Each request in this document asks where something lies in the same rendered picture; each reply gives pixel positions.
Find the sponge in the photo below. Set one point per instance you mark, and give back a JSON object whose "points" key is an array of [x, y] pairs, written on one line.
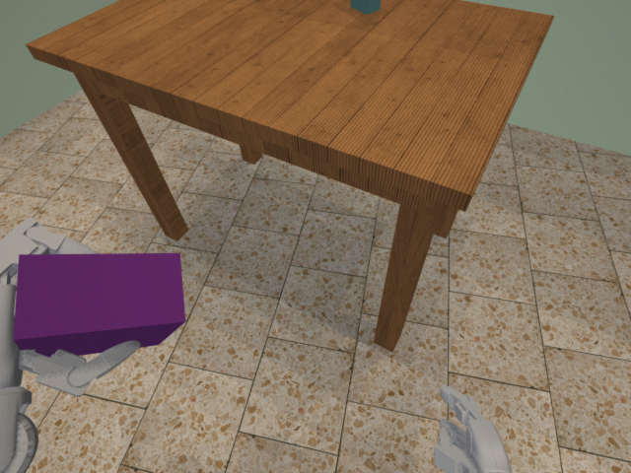
{"points": [[87, 303]]}

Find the right robot hand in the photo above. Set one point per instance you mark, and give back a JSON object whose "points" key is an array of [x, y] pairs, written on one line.
{"points": [[479, 449]]}

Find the robot left forearm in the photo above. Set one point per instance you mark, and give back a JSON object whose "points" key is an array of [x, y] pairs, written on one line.
{"points": [[18, 434]]}

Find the table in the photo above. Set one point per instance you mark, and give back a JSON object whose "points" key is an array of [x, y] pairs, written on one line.
{"points": [[407, 103]]}

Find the left robot hand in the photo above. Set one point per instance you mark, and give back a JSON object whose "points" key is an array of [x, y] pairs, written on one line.
{"points": [[63, 371]]}

